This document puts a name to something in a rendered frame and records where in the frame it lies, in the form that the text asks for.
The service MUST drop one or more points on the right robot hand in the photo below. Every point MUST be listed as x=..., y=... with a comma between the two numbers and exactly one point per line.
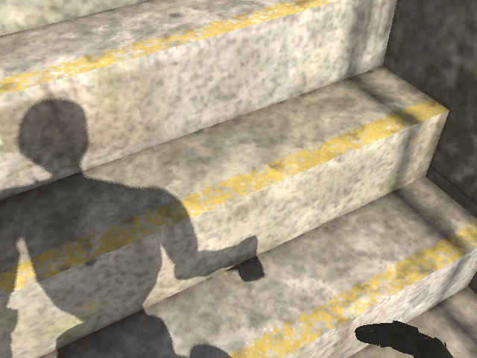
x=403, y=338

